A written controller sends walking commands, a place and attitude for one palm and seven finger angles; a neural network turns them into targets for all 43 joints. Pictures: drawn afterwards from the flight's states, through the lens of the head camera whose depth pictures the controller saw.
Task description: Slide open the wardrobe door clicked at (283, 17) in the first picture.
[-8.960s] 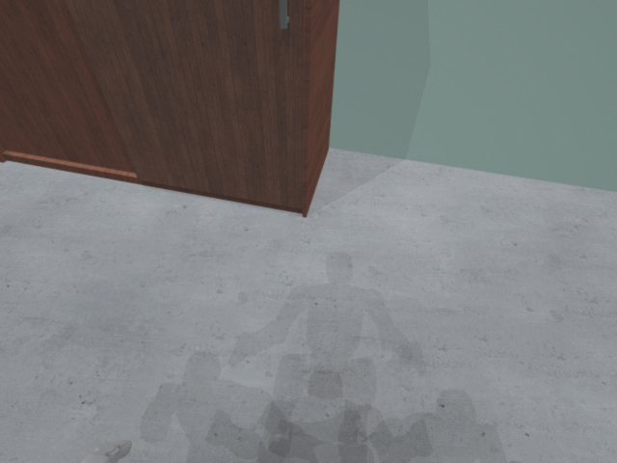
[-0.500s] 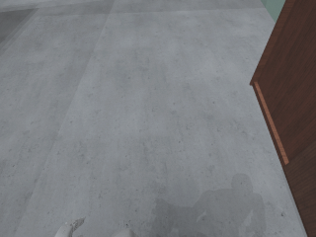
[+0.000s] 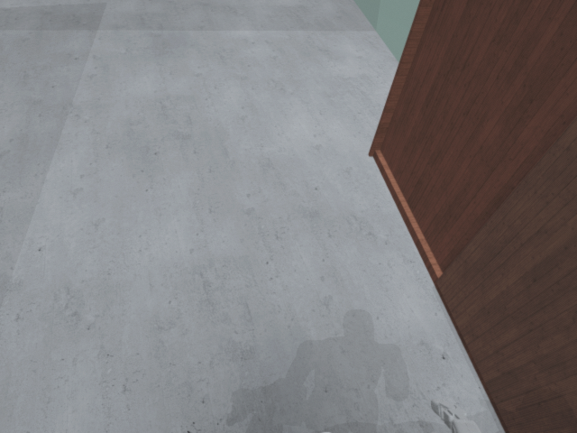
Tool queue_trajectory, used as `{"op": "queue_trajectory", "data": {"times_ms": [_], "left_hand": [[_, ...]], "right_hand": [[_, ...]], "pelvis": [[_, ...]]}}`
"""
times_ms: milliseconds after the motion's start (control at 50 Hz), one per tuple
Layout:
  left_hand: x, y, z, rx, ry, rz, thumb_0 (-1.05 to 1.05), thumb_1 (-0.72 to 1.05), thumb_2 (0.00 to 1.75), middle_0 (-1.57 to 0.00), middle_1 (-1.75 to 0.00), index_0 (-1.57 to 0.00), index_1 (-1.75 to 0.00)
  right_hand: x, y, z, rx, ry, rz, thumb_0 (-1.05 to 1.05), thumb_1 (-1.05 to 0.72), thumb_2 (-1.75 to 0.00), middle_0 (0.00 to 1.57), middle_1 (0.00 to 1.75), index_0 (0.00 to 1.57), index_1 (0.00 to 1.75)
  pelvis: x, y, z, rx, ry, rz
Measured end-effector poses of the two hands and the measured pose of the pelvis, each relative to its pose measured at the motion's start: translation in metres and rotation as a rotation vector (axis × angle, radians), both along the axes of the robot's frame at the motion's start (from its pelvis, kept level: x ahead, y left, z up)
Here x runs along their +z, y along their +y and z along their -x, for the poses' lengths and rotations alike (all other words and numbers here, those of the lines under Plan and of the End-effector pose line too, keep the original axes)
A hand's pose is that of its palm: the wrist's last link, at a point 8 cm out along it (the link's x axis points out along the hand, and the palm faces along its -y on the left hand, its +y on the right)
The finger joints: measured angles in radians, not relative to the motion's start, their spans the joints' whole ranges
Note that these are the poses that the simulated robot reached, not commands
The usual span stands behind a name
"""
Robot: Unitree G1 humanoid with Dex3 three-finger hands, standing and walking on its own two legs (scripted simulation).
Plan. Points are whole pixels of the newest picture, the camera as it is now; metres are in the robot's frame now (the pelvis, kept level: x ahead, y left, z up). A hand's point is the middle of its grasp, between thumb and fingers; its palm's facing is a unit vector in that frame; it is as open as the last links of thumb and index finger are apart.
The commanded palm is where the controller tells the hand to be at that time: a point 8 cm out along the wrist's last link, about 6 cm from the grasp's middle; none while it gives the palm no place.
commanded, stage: turn to face it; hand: right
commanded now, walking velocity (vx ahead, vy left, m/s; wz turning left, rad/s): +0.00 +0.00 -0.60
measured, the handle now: out of the picture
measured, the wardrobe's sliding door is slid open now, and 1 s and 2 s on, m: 0.00 0.00 0.00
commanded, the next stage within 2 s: none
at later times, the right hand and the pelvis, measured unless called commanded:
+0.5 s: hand out of the picture -0.07 -0.26 -0.18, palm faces +0.38 +0.89 -0.26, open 7.4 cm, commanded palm none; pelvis -0.03 -0.04 -0.01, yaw -19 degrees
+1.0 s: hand out of the picture -0.03 -0.26 -0.13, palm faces +0.56 +0.77 -0.29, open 7.4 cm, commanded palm none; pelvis -0.03 -0.01 +0.00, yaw -36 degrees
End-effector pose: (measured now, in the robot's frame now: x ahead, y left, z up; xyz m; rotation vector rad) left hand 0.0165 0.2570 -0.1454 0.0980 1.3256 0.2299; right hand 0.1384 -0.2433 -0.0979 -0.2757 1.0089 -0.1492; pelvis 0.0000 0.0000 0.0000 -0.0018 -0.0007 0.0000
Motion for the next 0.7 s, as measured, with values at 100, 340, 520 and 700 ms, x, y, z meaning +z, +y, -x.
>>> {"op": "queue_trajectory", "data": {"times_ms": [100, 340, 520, 700], "left_hand": [[0.006, 0.017, -0.012, -0.067, 0.004, 0.004, 0.0, 0.9, 0.9, -0.2, -0.3, -0.2, -0.3], [0.019, -0.008, -0.082, -0.314, -0.013, -0.051, 0.0, 0.91, 0.9, -0.2, -0.3, -0.2, -0.3], [0.04, -0.089, -0.147, -0.514, -0.207, -0.088, 0.0, 0.9, 0.9, -0.2, -0.3, -0.2, -0.3], [0.045, -0.122, -0.137, -0.592, -0.185, -0.048, 0.0, 0.9, 0.9, -0.2, -0.3, -0.2, -0.3]], "right_hand": [[0.008, 0.006, 0.048, -0.084, 0.058, 0.005, 0.01, -0.91, -0.9, 0.21, 0.3, 0.2, 0.3], [-0.019, -0.014, 0.159, -0.324, 0.188, -0.061, 0.01, -0.9, -0.9, 0.21, 0.3, 0.21, 0.3], [-0.049, -0.065, 0.236, -0.5, 0.296, -0.098, 0.01, -0.91, -0.9, 0.2, 0.3, 0.2, 0.3], [-0.022, -0.09, 0.225, -0.557, 0.146, -0.073, 0.01, -0.91, -0.9, 0.2, 0.3, 0.2, 0.3]], "pelvis": [[0.01, 0.009, 0.005, -0.069, -0.013, 0.028], [0.007, -0.008, 0.016, -0.247, -0.008, 0.023], [-0.003, -0.045, 0.029, -0.348, -0.011, -0.012], [0.011, -0.055, 0.038, -0.451, -0.021, -0.026]]}}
